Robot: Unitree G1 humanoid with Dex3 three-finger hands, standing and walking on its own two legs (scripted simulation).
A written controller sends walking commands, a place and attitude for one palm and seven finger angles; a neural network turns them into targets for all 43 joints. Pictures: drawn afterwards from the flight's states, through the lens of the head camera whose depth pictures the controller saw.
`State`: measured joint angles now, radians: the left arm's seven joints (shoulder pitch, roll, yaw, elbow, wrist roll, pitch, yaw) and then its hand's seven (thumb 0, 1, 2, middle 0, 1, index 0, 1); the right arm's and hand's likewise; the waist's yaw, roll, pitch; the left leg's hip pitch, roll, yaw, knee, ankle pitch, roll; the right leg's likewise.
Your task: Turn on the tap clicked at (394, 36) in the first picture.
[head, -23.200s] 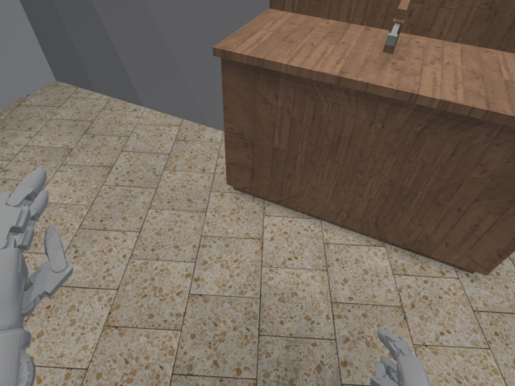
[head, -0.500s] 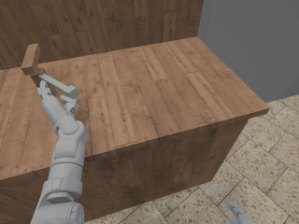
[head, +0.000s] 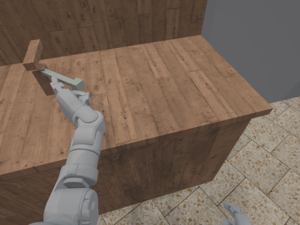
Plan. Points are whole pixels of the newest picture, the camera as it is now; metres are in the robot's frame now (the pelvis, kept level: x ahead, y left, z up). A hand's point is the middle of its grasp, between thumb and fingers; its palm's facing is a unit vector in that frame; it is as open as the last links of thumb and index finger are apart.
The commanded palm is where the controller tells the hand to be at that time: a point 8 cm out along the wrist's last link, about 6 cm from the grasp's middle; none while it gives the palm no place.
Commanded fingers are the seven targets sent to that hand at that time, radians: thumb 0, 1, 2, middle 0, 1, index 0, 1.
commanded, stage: push the lever round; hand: left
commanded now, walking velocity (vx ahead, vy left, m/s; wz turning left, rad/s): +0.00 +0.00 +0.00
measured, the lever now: (77, 85) +0.45 +0.24 +0.14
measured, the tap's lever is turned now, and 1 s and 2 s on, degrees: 46 71 78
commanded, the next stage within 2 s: lift the hand up off the lever in 1.06 s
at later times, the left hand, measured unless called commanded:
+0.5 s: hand (100, 86) +0.46 +0.18 +0.13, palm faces +0.82 -0.55 -0.13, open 7.6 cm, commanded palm +0.42 +0.19 +0.13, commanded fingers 0.00 0.90 0.90 -0.15 -0.15 -0.15 -0.15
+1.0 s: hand (102, 79) +0.49 +0.18 +0.13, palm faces +0.82 -0.55 -0.15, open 8.0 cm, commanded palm +0.45 +0.20 +0.13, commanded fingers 0.00 0.90 0.90 -0.15 -0.15 -0.15 -0.15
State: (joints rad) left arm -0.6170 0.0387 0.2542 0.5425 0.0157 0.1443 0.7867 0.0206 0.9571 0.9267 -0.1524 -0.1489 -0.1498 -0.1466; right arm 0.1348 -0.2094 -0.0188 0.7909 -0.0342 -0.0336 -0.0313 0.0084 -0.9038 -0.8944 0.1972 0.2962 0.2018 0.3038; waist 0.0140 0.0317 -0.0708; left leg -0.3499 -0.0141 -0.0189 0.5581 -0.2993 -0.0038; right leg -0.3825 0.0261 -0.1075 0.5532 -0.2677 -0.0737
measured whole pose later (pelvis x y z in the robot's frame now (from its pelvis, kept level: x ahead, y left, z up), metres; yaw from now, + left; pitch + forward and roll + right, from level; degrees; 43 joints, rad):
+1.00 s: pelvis -0.01 -0.02 -0.01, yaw +0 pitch +13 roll +1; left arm -1.02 0.20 0.49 1.04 0.14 0.07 0.92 0.01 0.89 0.90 -0.15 -0.15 -0.13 -0.14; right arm 0.28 -0.24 -0.05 0.82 -0.09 -0.03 0.04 0.01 -0.91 -0.89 0.20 0.30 0.20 0.30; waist -0.11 0.03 -0.13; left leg -0.56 0.01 -0.02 0.65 -0.31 -0.03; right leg -0.60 0.05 -0.12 0.64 -0.28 -0.10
